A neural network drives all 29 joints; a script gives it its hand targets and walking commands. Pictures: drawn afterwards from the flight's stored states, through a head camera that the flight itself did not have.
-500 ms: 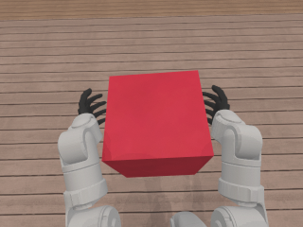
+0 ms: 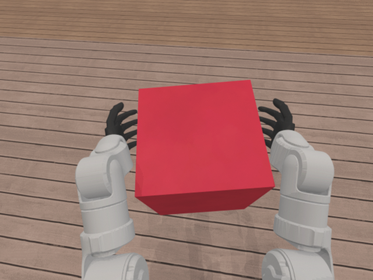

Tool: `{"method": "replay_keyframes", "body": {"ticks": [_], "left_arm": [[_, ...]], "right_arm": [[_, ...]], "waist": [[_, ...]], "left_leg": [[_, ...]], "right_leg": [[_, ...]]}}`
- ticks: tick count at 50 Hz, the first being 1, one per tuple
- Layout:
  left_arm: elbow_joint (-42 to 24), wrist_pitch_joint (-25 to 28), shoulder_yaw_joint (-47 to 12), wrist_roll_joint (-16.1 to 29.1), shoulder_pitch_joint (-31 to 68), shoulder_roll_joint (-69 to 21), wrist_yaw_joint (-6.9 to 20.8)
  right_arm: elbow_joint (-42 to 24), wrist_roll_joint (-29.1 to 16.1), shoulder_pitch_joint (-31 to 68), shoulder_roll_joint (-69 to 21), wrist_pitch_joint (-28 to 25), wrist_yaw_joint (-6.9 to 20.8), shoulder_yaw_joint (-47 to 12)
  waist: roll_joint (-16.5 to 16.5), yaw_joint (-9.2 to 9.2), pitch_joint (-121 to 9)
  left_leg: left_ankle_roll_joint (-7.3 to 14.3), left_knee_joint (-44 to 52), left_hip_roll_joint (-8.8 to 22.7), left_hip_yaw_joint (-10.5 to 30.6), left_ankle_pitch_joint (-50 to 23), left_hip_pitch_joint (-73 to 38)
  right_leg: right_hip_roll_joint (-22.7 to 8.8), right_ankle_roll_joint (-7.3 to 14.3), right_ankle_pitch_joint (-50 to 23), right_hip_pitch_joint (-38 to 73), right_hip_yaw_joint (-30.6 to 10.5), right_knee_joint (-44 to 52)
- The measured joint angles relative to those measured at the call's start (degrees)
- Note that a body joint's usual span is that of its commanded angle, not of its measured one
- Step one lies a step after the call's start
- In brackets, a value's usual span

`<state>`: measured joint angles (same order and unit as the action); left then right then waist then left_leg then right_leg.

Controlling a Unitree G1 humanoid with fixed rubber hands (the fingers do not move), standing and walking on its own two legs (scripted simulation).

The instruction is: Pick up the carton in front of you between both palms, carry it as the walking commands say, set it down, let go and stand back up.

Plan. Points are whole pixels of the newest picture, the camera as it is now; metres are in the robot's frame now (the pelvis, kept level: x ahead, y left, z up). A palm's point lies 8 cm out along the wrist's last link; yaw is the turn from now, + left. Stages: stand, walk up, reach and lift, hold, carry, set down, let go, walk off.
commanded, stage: carry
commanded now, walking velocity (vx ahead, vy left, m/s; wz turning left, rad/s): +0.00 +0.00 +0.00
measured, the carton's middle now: (198, 157) +0.35 +0.00 +0.08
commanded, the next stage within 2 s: none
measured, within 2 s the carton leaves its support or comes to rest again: neither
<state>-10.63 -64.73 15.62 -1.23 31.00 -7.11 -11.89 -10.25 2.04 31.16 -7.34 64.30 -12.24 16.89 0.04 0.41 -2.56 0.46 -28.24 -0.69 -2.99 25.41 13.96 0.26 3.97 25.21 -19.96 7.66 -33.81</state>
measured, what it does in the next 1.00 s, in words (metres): stands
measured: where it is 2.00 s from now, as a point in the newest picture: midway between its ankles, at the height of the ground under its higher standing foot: outside the picture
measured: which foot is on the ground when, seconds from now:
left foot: down 0.00-1.00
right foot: down 0.00-1.00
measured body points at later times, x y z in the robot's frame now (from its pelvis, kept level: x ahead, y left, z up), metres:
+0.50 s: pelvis +0.05 +0.00 +0.00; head +0.04 +0.00 +0.45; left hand +0.39 +0.17 +0.11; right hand +0.39 -0.15 +0.11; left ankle -0.03 +0.09 -0.74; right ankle +0.01 -0.08 -0.73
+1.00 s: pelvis +0.03 +0.01 +0.00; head +0.01 +0.01 +0.45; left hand +0.37 +0.17 +0.12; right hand +0.36 -0.15 +0.12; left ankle -0.03 +0.09 -0.74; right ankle +0.01 -0.08 -0.73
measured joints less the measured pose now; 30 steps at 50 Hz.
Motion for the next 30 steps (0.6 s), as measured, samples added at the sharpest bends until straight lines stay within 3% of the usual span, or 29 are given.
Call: {"method": "replay_keyframes", "body": {"ticks": [12,21,30], "left_arm": [[13.28,1.03,3.62,-5.35,0.38,-1.14,2.2],[11.6,5.73,2.22,-4.51,-3.25,-1.35,2.38],[11.4,6.27,1.18,-4.27,-4.33,-1.16,2.14]], "right_arm": [[11.22,3.95,-0.64,-1.51,0.52,2.08,2.06],[9.1,3.77,-4.15,-2.52,-3.96,2.08,0.86],[8.55,3.54,-5.7,-2.14,-4.64,1.9,-0.2]], "waist": [[-1.26,-0.35,-3.39],[-1.13,-0.11,-1.14],[-1.14,-0.2,-1.71]], "left_leg": [[-0.09,0.72,0.46,0.01,3.8,-5.63],[-0.18,1.78,0.59,0.08,3.89,-7.29],[-0.2,2.43,0.56,0.09,3.83,-8.26]], "right_leg": [[0.59,-0.91,4.08,5.48,-0.3,0.46],[0.67,-0.95,4.34,7.12,-0.05,1.31],[0.54,-1.07,4.46,8.03,0.13,1.68]]}}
